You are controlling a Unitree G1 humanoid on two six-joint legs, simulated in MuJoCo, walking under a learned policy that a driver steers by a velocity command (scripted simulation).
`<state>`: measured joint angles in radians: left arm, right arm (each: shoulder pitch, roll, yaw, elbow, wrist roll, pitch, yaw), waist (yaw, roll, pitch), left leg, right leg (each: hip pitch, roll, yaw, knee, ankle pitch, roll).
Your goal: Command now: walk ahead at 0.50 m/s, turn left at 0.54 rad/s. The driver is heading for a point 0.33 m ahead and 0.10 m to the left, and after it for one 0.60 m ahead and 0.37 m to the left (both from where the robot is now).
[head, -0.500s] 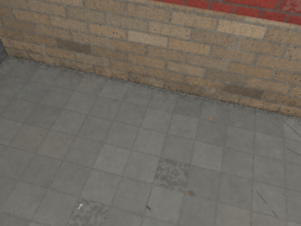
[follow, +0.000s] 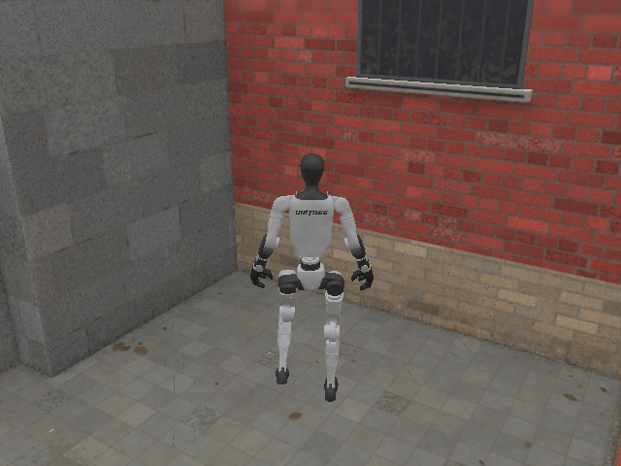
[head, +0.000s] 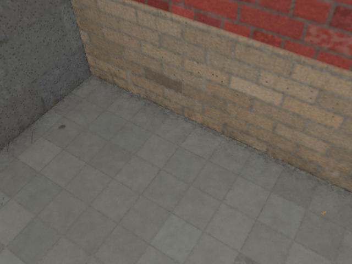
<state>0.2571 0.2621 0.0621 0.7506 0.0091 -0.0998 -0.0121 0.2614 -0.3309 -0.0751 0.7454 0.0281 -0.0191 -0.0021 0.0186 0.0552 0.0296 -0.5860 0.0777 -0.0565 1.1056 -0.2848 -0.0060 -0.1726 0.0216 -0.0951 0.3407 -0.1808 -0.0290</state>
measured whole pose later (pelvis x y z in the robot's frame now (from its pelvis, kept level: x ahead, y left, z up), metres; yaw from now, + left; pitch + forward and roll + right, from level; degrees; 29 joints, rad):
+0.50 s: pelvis +0.22 +0.08 -0.01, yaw +18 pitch +2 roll -1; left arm 0.11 0.34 0.06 0.73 0.01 -0.05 0.03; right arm 0.19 -0.31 -0.07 0.63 0.00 -0.01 0.01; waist -0.01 -0.02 0.10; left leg -0.37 -0.09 -0.05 0.46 -0.12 0.09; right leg -0.60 -0.07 0.07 1.14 -0.41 0.08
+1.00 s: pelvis +0.32 +0.06 +0.00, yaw +37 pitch +1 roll +1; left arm 0.13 0.28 0.05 0.73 0.02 0.00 0.03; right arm 0.20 -0.36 -0.09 0.64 0.02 0.08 -0.03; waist 0.01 0.04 0.07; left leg -0.50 -0.04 -0.07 1.07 -0.44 -0.09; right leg -0.27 -0.04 -0.02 0.44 -0.19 0.00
